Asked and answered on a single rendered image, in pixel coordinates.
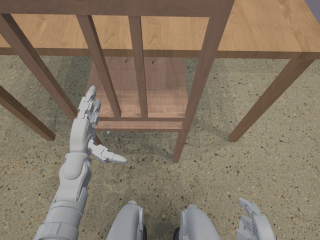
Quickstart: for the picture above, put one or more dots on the right robot thigh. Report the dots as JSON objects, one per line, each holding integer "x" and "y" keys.
{"x": 196, "y": 225}

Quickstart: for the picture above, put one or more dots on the robot right shin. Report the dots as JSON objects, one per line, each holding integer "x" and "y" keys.
{"x": 181, "y": 237}

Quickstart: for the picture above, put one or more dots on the chair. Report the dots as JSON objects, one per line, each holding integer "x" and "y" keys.
{"x": 137, "y": 94}

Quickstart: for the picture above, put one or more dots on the robot left forearm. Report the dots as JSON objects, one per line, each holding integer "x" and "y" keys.
{"x": 67, "y": 208}

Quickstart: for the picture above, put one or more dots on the robot right hand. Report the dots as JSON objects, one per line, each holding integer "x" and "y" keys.
{"x": 258, "y": 228}

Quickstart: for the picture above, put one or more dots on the table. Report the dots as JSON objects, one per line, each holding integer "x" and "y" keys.
{"x": 256, "y": 29}

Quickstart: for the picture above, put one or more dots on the robot left hand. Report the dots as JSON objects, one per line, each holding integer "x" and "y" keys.
{"x": 83, "y": 129}

